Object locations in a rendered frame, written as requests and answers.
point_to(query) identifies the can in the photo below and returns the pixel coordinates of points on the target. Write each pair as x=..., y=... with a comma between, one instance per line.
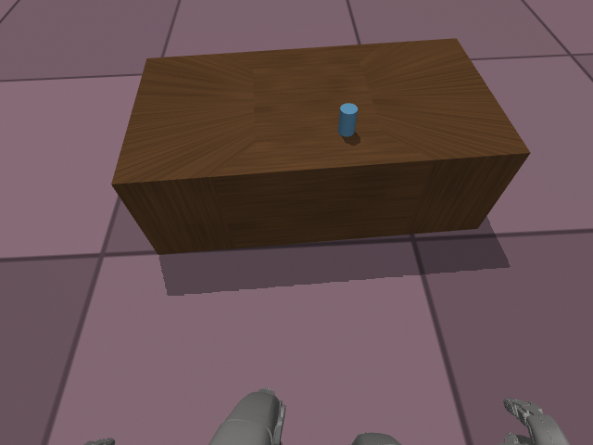
x=347, y=119

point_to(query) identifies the right robot hand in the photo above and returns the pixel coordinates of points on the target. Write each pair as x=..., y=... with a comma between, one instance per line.
x=542, y=428

